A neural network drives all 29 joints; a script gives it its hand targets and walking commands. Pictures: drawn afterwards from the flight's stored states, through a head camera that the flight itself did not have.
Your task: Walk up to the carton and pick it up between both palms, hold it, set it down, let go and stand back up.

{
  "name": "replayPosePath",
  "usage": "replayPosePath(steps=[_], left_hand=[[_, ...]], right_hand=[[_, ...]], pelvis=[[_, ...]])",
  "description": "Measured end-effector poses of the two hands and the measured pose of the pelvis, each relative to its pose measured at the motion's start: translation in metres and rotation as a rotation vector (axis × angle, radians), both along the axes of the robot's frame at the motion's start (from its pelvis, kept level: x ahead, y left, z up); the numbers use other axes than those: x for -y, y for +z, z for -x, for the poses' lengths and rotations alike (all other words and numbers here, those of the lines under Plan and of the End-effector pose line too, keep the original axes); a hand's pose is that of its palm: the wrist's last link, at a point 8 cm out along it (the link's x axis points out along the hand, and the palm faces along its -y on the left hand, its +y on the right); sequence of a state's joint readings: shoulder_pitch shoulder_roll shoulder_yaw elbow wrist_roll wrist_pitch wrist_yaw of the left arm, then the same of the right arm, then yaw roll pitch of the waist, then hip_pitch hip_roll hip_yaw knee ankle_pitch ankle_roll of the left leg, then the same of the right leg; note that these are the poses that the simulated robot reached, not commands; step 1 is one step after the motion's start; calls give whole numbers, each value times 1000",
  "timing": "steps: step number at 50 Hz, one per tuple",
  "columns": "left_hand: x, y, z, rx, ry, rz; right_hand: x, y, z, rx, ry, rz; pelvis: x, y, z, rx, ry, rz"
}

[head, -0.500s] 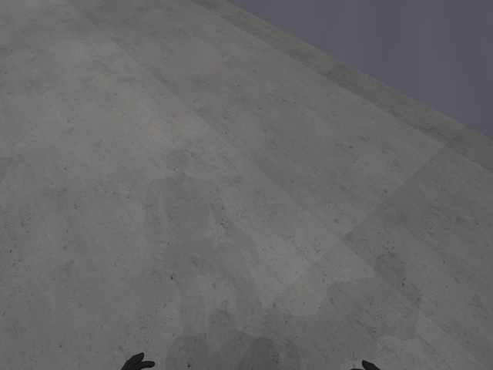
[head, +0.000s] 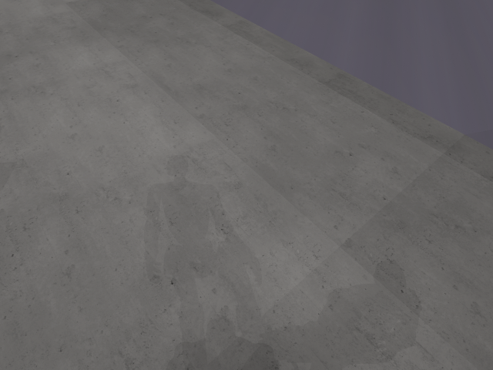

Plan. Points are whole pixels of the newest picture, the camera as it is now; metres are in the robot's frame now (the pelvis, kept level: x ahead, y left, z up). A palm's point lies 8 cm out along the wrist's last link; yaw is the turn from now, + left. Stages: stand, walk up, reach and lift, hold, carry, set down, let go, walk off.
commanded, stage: stand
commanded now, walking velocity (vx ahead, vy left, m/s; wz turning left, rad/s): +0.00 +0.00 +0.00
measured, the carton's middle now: out of the picture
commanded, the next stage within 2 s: walk up in 1.24 s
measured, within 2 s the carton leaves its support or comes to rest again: neither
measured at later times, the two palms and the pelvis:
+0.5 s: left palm out of the picture -0.02 +0.20 -0.14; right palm out of the picture -0.02 -0.20 -0.15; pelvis +0.00 +0.00 +0.01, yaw +0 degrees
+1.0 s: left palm out of the picture -0.04 +0.20 -0.14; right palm out of the picture -0.04 -0.19 -0.15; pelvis -0.01 +0.00 +0.01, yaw +0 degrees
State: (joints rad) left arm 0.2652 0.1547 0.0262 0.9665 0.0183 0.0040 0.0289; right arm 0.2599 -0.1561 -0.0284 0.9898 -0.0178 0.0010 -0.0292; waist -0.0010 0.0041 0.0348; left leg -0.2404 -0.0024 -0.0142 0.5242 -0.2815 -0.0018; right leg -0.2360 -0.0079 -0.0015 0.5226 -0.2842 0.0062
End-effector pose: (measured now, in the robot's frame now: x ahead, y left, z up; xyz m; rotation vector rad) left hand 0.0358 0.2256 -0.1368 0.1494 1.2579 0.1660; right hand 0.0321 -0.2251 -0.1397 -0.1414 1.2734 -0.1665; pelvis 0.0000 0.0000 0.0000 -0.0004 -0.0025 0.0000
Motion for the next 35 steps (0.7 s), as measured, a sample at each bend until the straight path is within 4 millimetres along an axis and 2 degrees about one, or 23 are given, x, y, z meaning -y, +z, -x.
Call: replayPosePath(steps=[8, 16, 35], left_hand=[[8, -3, 26, -91, 22, 16], [19, -6, 43, -149, 30, 40], [28, -7, 64, -195, 38, 60]], right_hand=[[-7, -3, 24, -88, -24, -17], [-17, -5, 43, -148, -34, -42], [-29, -7, 61, -188, -34, -63]], pelvis=[[0, 3, -2, 13, -2, -2], [1, 5, -1, 24, -5, -2], [-1, 6, 5, 35, -5, -2]])
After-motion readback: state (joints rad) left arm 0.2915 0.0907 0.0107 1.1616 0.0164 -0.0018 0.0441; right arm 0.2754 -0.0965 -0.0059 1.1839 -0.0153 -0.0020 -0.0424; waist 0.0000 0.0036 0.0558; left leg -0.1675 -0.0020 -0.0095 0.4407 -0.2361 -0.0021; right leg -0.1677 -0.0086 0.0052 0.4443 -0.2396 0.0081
